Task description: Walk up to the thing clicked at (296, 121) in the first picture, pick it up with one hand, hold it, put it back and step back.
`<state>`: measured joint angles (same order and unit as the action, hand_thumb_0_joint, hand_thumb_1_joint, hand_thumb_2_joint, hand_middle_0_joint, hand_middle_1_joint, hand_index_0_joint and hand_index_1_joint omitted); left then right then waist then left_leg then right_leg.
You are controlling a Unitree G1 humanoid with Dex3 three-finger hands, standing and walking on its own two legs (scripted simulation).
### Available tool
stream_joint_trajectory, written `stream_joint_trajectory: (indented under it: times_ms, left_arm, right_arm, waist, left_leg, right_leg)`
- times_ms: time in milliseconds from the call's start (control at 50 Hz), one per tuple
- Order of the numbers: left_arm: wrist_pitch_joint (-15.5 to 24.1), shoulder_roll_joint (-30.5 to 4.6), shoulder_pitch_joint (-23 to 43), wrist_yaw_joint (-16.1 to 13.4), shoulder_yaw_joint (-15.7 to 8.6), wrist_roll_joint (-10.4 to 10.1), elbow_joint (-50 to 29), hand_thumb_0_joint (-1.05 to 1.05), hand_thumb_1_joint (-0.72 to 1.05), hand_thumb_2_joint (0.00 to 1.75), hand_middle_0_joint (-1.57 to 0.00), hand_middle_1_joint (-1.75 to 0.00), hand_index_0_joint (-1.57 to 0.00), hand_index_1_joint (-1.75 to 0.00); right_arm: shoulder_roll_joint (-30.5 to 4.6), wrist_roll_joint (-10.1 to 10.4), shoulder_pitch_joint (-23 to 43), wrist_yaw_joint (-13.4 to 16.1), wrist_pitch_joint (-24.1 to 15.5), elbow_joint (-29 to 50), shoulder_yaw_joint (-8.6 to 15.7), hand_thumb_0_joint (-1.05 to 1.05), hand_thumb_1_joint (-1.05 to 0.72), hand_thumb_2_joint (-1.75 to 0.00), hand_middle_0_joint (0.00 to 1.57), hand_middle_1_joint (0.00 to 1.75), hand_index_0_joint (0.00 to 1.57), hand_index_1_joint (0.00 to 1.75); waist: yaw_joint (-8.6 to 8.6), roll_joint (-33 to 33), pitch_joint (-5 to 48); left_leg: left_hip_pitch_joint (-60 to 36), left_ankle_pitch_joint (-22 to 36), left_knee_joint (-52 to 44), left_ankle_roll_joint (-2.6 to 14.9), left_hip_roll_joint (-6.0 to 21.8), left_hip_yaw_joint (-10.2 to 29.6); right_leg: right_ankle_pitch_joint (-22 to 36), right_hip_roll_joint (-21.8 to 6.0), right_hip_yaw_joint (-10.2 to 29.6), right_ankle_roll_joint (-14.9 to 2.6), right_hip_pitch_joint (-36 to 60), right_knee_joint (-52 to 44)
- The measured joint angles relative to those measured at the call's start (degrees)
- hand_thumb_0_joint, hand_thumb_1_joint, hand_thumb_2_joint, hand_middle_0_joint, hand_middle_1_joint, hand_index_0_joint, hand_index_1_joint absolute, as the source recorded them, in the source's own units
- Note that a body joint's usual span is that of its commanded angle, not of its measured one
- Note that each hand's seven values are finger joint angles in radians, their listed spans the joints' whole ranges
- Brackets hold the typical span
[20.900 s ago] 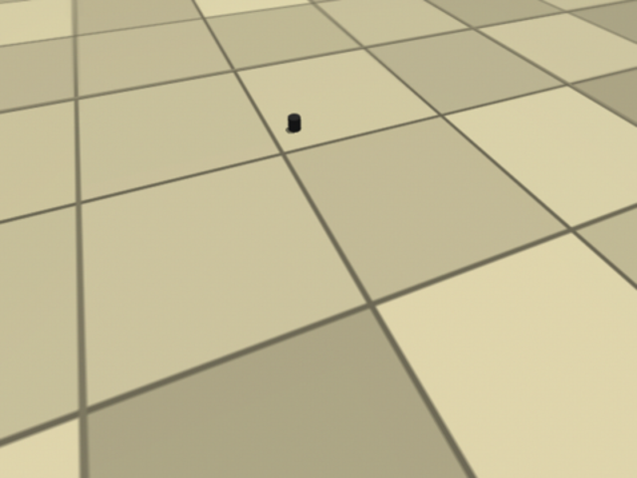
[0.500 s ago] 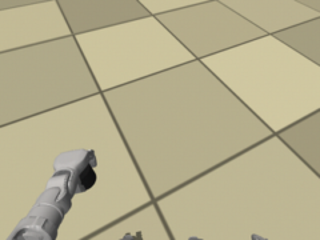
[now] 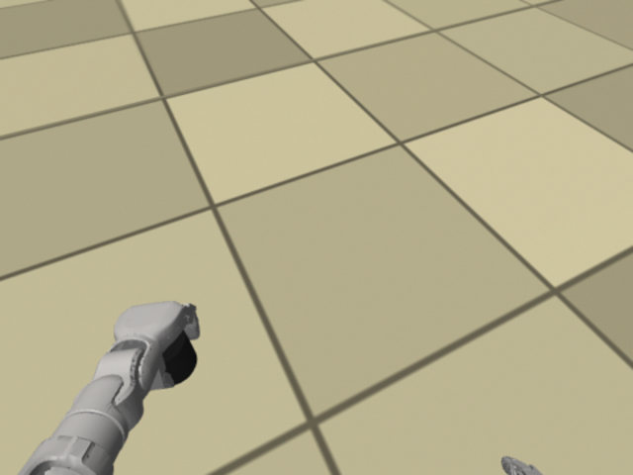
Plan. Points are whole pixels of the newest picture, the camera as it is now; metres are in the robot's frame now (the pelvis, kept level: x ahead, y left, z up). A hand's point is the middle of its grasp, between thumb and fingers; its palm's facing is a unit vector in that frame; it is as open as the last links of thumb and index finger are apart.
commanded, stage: hold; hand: left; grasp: from above
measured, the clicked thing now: (167, 352) +0.32 +0.23 -0.09
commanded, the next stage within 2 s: crouch in 1.44 s
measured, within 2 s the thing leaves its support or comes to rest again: neither
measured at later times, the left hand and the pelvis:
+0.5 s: hand (159, 371) +0.27 +0.22 -0.04, palm faces -0.47 -0.07 -0.88, open 9.4 cm; pelvis -0.02 -0.01 +0.01, yaw +0 degrees
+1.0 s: hand (156, 370) +0.27 +0.21 -0.02, palm faces -0.46 -0.07 -0.88, open 9.4 cm; pelvis -0.03 -0.01 +0.01, yaw +0 degrees
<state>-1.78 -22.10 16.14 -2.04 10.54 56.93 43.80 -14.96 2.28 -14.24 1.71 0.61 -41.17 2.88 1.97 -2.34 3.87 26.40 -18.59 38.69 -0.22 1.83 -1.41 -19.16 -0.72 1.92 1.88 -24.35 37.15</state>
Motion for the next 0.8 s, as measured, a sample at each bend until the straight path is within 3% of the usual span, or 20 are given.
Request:
stream_joint_trajectory:
  times_ms: [240,540,800]
  left_arm:
    - [0.98,0.35,-1.51,0.11,0.23,1.18,-2.56,0.02,-0.01,0.71,-0.58,-0.83,-0.67,-0.79]
    - [1.25,0.16,-2.51,2.83,0.86,0.01,-4.45,0.02,-0.01,0.71,-0.58,-0.83,-0.67,-0.79]
    - [1.02,0.05,-2.10,2.69,1.22,0.10,-5.27,0.02,-0.01,0.71,-0.58,-0.83,-0.67,-0.79]
  right_arm:
    - [0.12,0.19,0.93,0.10,1.07,0.72,-0.34,0.01,-0.90,-0.90,0.20,0.30,0.20,0.30]
    - [-0.20,0.72,1.71,0.61,1.65,1.64,-0.75,0.01,-0.91,-0.90,0.20,0.30,0.20,0.30]
    - [-0.13,0.83,2.70,0.83,1.30,1.32,-1.23,0.01,-0.91,-0.90,0.20,0.30,0.20,0.30]
  waist:
    - [-1.02,-0.14,-1.24]
    - [-1.33,-0.50,-2.07]
    - [-1.85,-0.75,-2.90]
  left_leg:
    - [-2.48,1.67,-2.41,-0.18,-0.04,-0.06]
    - [-5.54,4.01,-5.53,-0.27,-0.06,-0.23]
    - [-6.97,5.30,-7.19,-0.36,-0.09,-0.25]
  right_leg:
    - [1.34,-0.01,0.04,-0.20,2.15,-1.74]
    - [3.39,0.01,0.19,-0.38,4.82,-4.20]
    - [4.52,-0.01,0.21,-0.44,6.08,-5.53]
